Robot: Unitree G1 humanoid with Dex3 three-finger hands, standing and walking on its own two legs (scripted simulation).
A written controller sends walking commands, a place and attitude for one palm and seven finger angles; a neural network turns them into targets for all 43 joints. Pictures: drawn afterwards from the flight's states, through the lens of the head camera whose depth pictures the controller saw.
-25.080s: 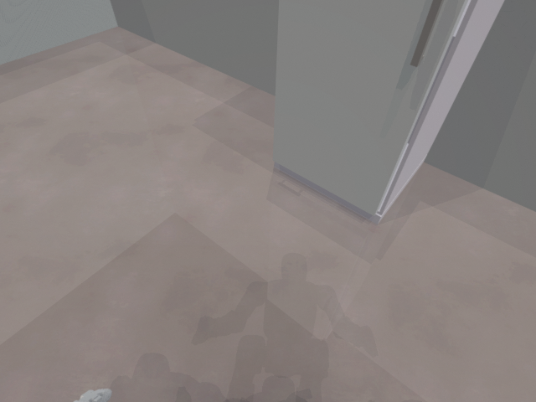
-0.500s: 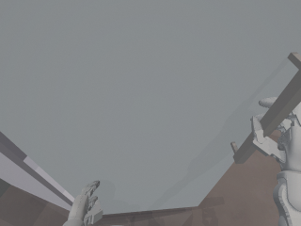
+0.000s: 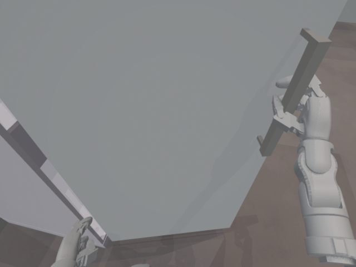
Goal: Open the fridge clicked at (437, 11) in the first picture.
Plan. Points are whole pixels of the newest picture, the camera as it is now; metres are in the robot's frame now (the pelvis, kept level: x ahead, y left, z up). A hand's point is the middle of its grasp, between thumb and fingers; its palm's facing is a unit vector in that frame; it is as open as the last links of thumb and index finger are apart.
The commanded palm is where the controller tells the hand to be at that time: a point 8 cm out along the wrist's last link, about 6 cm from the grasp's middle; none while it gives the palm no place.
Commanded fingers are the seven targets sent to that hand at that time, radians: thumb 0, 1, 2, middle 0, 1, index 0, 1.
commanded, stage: stop walking and hold the door back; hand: right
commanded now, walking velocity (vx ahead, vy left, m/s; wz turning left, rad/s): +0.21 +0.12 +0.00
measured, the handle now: (282, 103) +0.41 -0.19 +0.18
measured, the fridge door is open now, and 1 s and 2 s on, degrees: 71 69 68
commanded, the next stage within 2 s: loosen the grip on the handle in 0.88 s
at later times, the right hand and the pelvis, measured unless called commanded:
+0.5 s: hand (272, 101) +0.41 -0.17 +0.19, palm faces +0.15 +0.97 -0.17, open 5.7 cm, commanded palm +0.37 -0.22 +0.18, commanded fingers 0.00 -0.90 -0.90 0.45 1.40 0.45 1.40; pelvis -0.02 -0.01 -0.01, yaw +2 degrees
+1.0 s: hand (277, 108) +0.39 -0.17 +0.19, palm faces +0.18 +0.96 -0.22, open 5.9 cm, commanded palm +0.35 -0.22 +0.18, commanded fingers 0.00 -0.66 -0.78 0.45 1.40 0.45 1.40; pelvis -0.01 +0.01 +0.00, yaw +4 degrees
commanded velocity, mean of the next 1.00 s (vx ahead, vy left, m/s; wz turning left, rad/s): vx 0.06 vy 0.00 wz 0.00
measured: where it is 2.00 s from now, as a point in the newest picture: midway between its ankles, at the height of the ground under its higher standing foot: outside the picture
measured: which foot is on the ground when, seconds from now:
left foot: up 0.00-0.20, down 0.22-1.00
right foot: down 0.00-1.00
